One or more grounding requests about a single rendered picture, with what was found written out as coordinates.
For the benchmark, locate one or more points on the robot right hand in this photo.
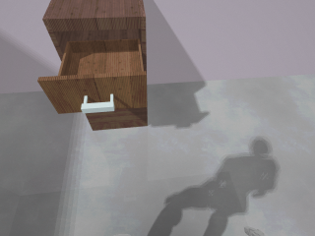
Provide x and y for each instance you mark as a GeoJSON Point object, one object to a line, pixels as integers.
{"type": "Point", "coordinates": [250, 231]}

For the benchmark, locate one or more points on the cabinet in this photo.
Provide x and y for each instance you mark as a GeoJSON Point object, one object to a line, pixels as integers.
{"type": "Point", "coordinates": [86, 20]}

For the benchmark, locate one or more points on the handle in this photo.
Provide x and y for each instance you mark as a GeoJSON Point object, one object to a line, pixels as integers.
{"type": "Point", "coordinates": [96, 107]}

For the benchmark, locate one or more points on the drawer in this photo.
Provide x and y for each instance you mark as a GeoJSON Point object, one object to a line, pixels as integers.
{"type": "Point", "coordinates": [97, 69]}

